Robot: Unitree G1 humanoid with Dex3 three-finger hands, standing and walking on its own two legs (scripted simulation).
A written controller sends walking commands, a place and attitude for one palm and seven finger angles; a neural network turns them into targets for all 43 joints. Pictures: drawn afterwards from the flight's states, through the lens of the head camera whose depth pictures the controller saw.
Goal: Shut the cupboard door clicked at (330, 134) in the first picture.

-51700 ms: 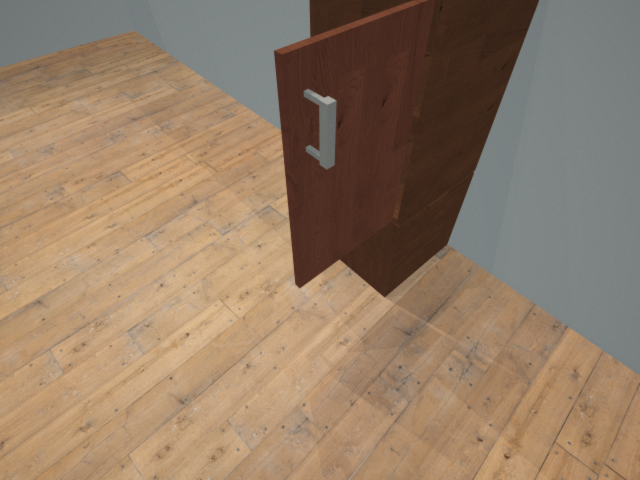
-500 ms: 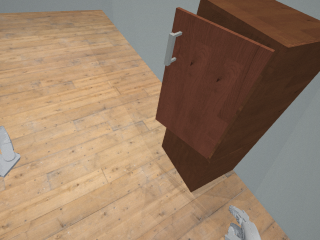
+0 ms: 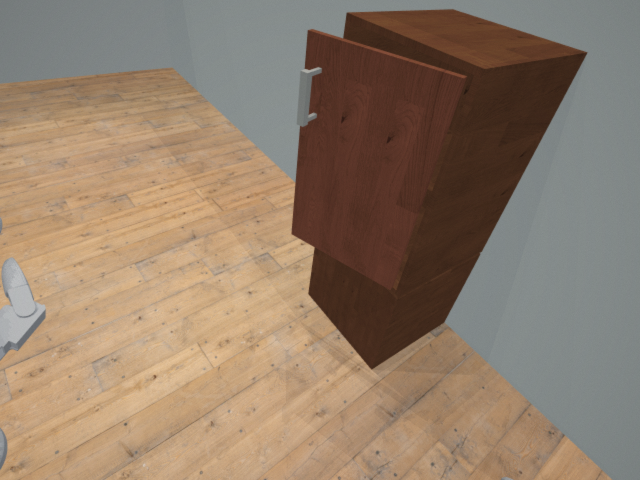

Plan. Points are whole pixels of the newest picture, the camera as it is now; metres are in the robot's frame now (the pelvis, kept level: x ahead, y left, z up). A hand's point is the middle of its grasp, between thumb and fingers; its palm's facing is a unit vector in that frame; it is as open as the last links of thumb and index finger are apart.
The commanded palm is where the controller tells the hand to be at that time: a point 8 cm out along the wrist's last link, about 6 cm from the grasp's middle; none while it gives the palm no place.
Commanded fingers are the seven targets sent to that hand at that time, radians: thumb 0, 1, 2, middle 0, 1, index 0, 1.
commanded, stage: stop stepping back and stand still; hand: left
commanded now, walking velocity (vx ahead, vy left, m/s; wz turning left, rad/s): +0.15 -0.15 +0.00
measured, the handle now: (309, 96) +0.89 +0.08 +0.13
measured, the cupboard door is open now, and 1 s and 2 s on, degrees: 19 19 19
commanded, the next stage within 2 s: let the arm hang, fingers relaxed in 0.60 s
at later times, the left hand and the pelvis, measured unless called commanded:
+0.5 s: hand out of the picture +0.15 +0.30 +0.17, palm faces +0.50 -0.80 -0.34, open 7.4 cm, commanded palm +0.08 +0.33 +0.19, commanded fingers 0.00 0.90 0.90 -0.20 -0.30 -0.20 -0.30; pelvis -0.06 +0.03 +0.00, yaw +0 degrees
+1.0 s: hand out of the picture +0.03 +0.20 -0.15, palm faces +0.05 -0.99 -0.16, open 7.1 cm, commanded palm none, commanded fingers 0.00 0.90 0.90 -0.20 -0.30 -0.20 -0.30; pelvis -0.05 +0.03 +0.01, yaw +2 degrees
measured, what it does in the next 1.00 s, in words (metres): steps on the spot: left foot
